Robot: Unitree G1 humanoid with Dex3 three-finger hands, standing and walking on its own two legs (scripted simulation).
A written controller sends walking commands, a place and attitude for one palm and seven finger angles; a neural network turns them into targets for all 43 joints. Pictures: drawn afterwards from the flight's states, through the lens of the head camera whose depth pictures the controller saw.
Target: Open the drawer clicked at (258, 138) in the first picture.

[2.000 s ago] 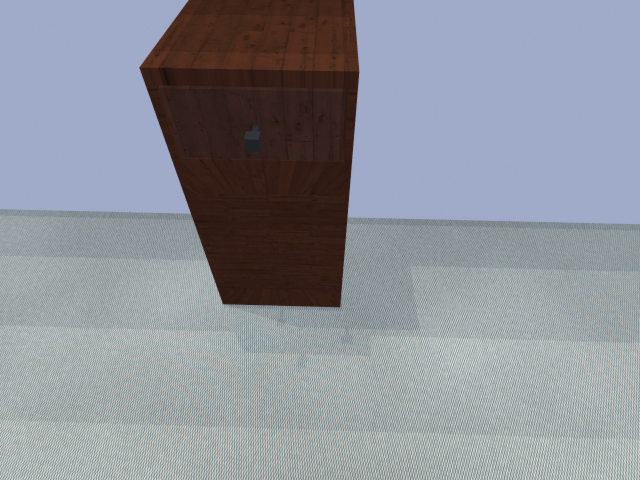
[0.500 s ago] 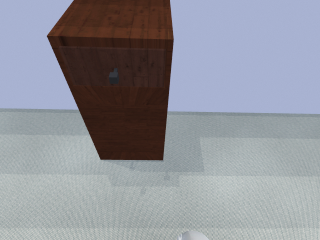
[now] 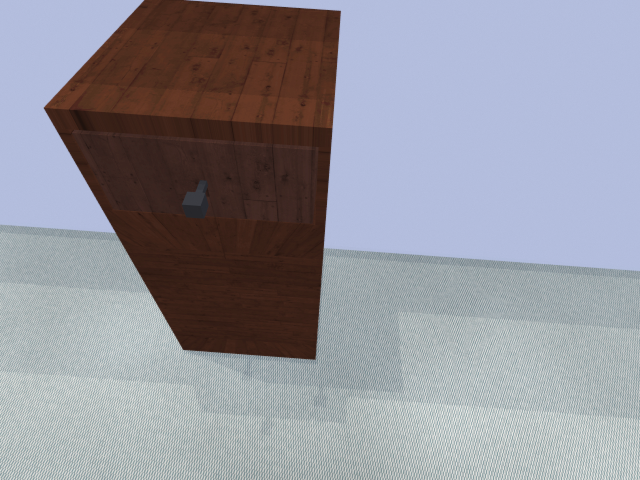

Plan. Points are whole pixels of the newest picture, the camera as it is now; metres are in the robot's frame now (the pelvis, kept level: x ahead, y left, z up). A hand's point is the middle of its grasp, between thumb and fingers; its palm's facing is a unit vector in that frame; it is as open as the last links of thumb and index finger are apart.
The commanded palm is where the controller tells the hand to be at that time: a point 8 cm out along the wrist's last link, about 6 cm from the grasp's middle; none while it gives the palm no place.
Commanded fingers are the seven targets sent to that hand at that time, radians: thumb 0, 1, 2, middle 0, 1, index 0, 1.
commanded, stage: come to a stop and stand still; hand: left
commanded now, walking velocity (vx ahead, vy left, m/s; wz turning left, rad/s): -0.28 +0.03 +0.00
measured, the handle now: (198, 197) +0.53 +0.25 +0.00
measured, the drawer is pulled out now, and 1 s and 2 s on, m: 0.00 0.00 0.00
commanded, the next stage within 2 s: look again from close up in 0.90 s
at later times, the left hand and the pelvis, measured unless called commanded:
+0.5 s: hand out of the picture +0.02 +0.19 -0.18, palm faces +0.07 -0.97 -0.21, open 7.4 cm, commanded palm none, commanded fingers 0.00 0.90 0.90 -0.20 -0.30 -0.20 -0.30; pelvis -0.02 +0.00 +0.00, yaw +1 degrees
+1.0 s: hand out of the picture -0.02 +0.17 -0.17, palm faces +0.05 -0.98 -0.18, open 7.3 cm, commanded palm none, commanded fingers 0.00 0.90 0.90 -0.20 -0.30 -0.20 -0.30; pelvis -0.01 +0.00 +0.01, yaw -1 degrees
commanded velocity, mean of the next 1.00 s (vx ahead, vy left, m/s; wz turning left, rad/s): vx -0.04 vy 0.01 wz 0.00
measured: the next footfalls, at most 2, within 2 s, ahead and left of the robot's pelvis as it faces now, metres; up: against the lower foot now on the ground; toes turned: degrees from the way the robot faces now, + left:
left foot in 0.46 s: +0.02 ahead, +0.13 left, +0.00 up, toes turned +2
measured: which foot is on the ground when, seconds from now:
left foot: down 0.00-0.20, up 0.22-0.44, down 0.46-1.00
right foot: down 0.00-1.00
